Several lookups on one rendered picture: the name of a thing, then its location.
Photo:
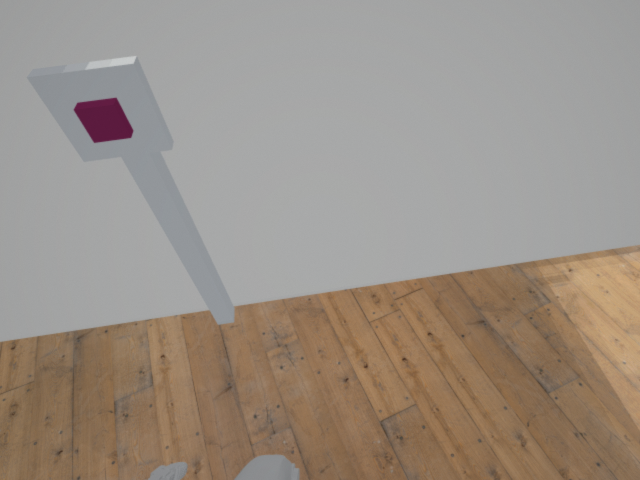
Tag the button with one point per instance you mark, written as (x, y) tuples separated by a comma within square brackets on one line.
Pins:
[(104, 120)]

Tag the panel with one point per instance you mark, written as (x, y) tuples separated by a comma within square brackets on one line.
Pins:
[(62, 87)]

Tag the left robot thigh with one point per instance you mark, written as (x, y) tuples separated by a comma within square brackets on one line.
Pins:
[(269, 467)]

